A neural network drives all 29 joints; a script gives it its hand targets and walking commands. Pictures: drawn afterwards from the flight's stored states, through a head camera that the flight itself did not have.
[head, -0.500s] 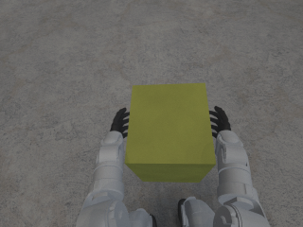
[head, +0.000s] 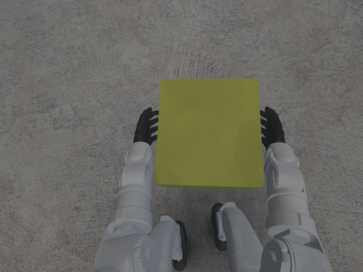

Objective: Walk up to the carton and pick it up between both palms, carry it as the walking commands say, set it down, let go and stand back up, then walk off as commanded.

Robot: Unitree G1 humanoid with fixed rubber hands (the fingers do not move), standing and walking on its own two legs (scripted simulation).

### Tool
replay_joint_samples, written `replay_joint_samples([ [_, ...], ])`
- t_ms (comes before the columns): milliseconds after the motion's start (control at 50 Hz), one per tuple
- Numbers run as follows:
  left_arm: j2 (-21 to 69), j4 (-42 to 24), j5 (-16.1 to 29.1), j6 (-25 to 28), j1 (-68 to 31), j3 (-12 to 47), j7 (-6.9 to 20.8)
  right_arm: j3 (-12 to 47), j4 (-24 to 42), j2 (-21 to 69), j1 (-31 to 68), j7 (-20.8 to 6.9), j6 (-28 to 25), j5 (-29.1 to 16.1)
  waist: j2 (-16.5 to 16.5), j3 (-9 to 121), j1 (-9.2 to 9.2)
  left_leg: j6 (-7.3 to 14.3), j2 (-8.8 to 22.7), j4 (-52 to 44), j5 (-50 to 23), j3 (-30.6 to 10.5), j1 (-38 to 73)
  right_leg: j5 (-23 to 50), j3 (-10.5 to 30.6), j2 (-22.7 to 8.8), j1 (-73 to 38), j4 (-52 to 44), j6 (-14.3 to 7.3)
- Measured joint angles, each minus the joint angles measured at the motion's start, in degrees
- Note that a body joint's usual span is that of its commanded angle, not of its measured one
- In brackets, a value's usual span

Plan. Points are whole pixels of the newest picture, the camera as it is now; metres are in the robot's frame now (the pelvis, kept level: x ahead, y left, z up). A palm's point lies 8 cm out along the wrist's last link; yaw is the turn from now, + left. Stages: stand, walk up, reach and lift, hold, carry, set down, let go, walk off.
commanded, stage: set down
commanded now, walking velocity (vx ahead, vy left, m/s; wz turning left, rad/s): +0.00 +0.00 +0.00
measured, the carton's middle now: (206, 144) +0.38 -0.06 -0.14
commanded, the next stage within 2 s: none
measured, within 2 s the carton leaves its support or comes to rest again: neither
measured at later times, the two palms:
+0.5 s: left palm (153, 139) +0.42 +0.08 -0.15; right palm (263, 138) +0.38 -0.21 -0.15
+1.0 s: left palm (161, 137) +0.44 +0.07 -0.23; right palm (257, 138) +0.41 -0.22 -0.23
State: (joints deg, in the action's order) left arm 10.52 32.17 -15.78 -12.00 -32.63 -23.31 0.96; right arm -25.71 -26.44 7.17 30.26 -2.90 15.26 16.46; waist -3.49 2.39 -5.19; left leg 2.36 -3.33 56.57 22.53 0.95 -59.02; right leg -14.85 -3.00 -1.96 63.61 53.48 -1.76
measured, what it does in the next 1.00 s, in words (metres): lowers itself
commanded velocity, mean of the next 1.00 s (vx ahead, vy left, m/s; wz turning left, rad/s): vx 0.00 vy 0.00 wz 0.00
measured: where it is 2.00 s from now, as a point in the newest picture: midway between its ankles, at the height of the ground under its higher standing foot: (200, 244)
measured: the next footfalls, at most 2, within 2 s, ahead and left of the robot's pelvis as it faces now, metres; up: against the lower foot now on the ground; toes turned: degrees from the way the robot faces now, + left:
none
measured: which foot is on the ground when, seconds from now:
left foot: down 0.00-1.00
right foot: down 0.00-1.00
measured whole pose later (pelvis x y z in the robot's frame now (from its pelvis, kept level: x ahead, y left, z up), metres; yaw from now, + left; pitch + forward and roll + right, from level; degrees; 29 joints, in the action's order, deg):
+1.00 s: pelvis -0.03 +0.00 -0.15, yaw +1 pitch +41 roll +2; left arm 5.6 38.4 -12.3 -16.5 -54.0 -25.4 -4.0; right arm -29.1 -34.1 0.1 51.6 -2.1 19.2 14.2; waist -4.0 7.9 -5.4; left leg 2.5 -4.0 92.8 32.7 3.1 -101.5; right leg -23.1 -1.0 -2.5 107.2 88.9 -1.7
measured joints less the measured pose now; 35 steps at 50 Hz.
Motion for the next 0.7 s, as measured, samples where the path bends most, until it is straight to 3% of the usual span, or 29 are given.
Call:
replay_joint_samples([
  [400, -1.7, 1.0, 1.0, -2.0, -8.9, -2.5, -0.7, -1.8, -1.6, -1.8, 9.7, 0.2, 2.5, -0.3, -0.4, 3.6, 0.4, -0.2, 0.4, 17.0, 5.1, 1.0, -20.8, -4.0, 0.6, 0.0, 21.2, 16.3, -0.3],
  [700, -3.1, 2.6, 2.5, -4.1, -14.8, -2.2, -3.0, -2.6, -4.2, -4.3, 15.4, 0.5, 3.7, -1.5, -0.7, 5.9, 0.11, 0.0, -0.2, 27.2, 7.8, 1.5, -32.9, -6.5, 1.0, -0.6, 33.4, 26.3, -0.1],
])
